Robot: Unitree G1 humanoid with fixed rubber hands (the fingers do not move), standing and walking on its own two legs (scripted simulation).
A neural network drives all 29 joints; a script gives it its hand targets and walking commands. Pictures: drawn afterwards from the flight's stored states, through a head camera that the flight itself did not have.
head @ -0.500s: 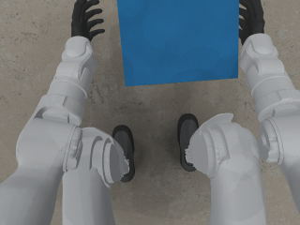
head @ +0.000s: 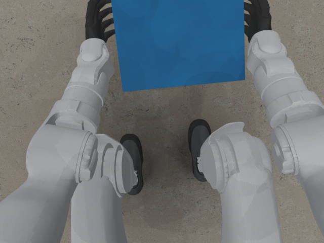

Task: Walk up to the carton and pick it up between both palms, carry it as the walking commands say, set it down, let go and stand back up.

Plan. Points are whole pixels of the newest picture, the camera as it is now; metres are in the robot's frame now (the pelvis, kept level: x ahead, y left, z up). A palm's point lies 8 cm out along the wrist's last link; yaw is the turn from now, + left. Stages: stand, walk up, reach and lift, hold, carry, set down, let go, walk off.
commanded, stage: reach and lift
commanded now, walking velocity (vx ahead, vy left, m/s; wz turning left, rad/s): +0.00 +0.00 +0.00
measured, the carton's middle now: (176, 50) +0.48 -0.06 -0.26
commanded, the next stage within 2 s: none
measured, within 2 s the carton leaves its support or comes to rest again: leaves its support in 0.26 s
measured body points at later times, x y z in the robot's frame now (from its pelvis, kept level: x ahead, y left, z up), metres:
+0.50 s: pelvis -0.01 +0.01 +0.00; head +0.35 -0.03 +0.26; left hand +0.53 +0.12 -0.18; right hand +0.51 -0.21 -0.19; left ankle +0.12 +0.12 -0.35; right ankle +0.14 -0.11 -0.35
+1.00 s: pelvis -0.03 +0.01 +0.02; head +0.31 -0.03 +0.30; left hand +0.53 +0.12 -0.12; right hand +0.51 -0.21 -0.12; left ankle +0.12 +0.12 -0.35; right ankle +0.14 -0.11 -0.35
